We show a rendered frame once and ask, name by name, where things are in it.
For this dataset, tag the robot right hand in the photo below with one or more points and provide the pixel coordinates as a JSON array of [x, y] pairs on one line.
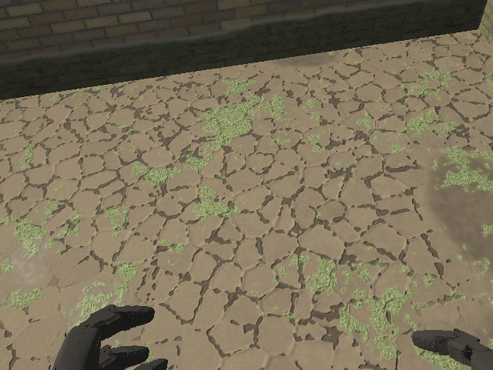
[[459, 345]]

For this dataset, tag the robot left hand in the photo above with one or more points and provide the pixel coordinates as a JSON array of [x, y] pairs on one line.
[[81, 347]]

